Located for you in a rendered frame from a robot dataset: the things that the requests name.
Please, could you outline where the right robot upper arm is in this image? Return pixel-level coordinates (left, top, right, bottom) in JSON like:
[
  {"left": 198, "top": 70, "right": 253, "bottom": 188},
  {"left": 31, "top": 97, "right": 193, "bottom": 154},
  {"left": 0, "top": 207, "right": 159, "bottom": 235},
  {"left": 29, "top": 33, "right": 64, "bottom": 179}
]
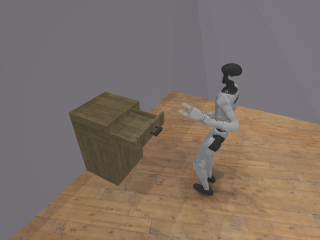
[{"left": 234, "top": 84, "right": 239, "bottom": 110}]

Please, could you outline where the left robot hand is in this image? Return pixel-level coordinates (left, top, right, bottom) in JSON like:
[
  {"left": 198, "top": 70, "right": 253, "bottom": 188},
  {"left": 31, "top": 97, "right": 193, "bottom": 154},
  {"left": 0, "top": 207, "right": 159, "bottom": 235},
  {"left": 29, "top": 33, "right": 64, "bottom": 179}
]
[{"left": 178, "top": 103, "right": 203, "bottom": 121}]

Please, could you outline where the left robot forearm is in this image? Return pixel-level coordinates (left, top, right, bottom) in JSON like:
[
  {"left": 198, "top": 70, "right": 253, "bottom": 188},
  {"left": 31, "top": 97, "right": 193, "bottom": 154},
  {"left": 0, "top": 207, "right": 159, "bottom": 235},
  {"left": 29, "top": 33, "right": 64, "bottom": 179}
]
[{"left": 200, "top": 114, "right": 238, "bottom": 132}]

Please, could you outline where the robot right thigh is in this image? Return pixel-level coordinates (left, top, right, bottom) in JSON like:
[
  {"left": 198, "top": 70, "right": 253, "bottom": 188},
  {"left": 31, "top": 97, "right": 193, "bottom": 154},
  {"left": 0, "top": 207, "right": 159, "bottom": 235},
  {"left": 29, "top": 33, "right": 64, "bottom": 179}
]
[{"left": 204, "top": 127, "right": 215, "bottom": 158}]

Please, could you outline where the cabinet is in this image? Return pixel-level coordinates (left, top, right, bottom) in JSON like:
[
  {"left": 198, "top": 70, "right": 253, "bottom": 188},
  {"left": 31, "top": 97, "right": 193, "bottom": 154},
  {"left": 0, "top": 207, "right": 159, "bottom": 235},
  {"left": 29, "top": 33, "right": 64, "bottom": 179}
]
[{"left": 69, "top": 92, "right": 143, "bottom": 186}]

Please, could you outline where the right robot hand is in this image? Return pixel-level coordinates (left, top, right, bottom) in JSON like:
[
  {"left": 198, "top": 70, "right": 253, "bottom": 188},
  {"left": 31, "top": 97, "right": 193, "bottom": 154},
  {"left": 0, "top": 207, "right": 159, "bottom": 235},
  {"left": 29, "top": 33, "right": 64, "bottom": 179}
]
[{"left": 202, "top": 112, "right": 214, "bottom": 124}]

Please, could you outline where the robot left foot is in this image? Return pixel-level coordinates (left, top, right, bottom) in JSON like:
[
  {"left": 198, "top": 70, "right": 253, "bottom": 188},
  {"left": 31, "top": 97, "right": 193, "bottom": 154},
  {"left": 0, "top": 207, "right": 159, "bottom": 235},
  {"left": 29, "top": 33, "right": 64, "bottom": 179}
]
[{"left": 193, "top": 183, "right": 213, "bottom": 196}]

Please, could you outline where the left robot upper arm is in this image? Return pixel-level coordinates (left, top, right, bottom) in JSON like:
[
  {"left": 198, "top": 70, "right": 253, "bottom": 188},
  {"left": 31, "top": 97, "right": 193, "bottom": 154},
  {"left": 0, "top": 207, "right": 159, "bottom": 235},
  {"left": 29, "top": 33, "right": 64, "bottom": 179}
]
[{"left": 217, "top": 94, "right": 240, "bottom": 132}]

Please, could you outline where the drawer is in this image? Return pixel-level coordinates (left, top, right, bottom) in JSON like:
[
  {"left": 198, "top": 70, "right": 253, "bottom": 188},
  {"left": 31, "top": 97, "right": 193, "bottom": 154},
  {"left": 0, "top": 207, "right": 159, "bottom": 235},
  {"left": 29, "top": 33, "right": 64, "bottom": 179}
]
[{"left": 108, "top": 108, "right": 164, "bottom": 151}]

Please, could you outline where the handle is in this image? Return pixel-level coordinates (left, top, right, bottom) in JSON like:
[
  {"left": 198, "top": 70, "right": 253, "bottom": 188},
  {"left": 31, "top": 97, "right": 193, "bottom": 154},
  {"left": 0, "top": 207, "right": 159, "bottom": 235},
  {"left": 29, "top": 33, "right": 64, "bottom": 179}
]
[{"left": 150, "top": 126, "right": 163, "bottom": 137}]

